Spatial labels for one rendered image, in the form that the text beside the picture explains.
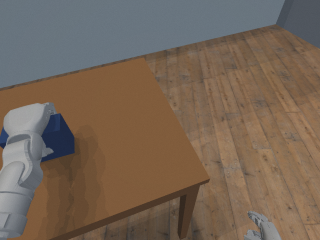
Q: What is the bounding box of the robot left forearm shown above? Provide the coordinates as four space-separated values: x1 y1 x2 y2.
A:
0 131 43 240

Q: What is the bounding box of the robot left hand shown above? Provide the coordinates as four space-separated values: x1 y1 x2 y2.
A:
3 102 58 158

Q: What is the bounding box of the sponge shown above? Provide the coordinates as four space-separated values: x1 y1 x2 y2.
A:
0 113 75 162

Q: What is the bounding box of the table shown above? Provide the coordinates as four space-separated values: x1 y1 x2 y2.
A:
0 57 210 240

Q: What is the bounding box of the robot right hand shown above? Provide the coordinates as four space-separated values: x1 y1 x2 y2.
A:
244 211 282 240

